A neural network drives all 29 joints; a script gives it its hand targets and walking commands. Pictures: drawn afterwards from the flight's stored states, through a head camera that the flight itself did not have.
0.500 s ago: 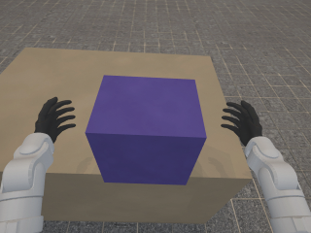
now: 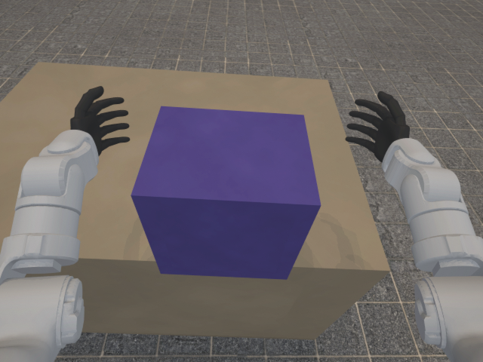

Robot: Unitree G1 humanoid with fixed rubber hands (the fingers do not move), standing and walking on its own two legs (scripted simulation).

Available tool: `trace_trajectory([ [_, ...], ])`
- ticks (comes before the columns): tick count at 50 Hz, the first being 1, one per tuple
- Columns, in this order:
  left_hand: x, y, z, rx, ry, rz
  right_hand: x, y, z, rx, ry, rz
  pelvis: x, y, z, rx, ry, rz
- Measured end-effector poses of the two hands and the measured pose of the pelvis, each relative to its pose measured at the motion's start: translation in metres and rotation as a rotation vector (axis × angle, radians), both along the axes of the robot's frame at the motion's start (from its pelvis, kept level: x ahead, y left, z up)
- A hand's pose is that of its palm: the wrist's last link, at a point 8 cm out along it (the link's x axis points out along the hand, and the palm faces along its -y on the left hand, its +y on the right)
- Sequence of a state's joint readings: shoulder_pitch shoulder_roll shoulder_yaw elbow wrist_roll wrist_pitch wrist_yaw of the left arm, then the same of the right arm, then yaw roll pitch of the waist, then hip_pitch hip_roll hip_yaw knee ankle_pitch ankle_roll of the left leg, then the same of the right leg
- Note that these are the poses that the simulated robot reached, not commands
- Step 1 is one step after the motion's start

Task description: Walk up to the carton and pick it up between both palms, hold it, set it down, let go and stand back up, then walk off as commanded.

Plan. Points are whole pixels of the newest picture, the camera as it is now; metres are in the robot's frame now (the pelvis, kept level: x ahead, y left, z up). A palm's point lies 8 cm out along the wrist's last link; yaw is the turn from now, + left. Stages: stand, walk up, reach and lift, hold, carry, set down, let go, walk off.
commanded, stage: reach and lift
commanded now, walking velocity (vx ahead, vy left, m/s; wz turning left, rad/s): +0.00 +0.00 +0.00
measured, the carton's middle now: (228, 198) +0.42 +0.02 +0.01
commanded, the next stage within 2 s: none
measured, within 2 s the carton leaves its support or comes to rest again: neither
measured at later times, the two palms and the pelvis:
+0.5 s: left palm (103, 184) +0.41 +0.23 +0.07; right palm (352, 184) +0.41 -0.21 +0.07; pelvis +0.02 +0.00 +0.00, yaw +1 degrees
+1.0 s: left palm (116, 193) +0.41 +0.22 +0.04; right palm (340, 190) +0.42 -0.20 +0.04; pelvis +0.01 +0.01 -0.01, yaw -1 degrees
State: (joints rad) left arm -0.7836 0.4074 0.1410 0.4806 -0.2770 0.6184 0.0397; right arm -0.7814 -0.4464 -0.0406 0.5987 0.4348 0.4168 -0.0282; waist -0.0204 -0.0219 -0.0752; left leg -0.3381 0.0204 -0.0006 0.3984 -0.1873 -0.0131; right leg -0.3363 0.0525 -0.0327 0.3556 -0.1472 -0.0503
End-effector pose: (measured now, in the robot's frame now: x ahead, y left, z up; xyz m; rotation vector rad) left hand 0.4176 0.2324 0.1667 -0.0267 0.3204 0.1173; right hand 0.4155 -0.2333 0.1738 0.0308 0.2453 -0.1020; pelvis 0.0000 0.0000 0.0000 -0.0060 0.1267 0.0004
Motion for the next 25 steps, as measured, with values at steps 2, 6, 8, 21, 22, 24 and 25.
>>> trace_trajectory([
  [2, 0.005, -0.001, 0.002, 0.004, -0.002, 0.003, 0.005, 0.001, 0.003, 0.002, -0.003, 0.003, 0.0, -0.001, 0.0, 0.0, 0.007, 0.002],
  [6, 0.014, -0.001, 0.004, 0.008, -0.014, 0.005, 0.013, 0.004, 0.003, 0.002, -0.002, 0.008, 0.002, -0.004, 0.0, -0.001, 0.02, 0.007],
  [8, 0.015, 0.0, 0.001, 0.011, -0.015, 0.006, 0.015, 0.005, -0.002, 0.0, 0.007, 0.005, 0.003, -0.005, 0.0, -0.001, 0.018, 0.012],
  [21, -0.005, 0.005, -0.078, 0.034, 0.025, 0.01, -0.002, 0.019, -0.083, -0.012, 0.047, -0.012, 0.015, -0.004, -0.001, -0.001, 0.022, 0.02],
  [22, -0.008, 0.004, -0.084, 0.037, 0.024, 0.01, -0.003, 0.022, -0.088, -0.01, 0.045, -0.01, 0.016, -0.003, -0.001, -0.002, 0.03, 0.02],
  [24, -0.011, 0.003, -0.093, 0.038, 0.023, 0.01, -0.004, 0.026, -0.096, -0.012, 0.036, -0.007, 0.017, -0.002, -0.001, -0.004, 0.044, 0.02],
  [25, -0.012, 0.002, -0.096, 0.039, 0.022, 0.009, -0.004, 0.027, -0.099, -0.016, 0.032, -0.006, 0.017, -0.001, -0.002, -0.005, 0.049, 0.02],
])
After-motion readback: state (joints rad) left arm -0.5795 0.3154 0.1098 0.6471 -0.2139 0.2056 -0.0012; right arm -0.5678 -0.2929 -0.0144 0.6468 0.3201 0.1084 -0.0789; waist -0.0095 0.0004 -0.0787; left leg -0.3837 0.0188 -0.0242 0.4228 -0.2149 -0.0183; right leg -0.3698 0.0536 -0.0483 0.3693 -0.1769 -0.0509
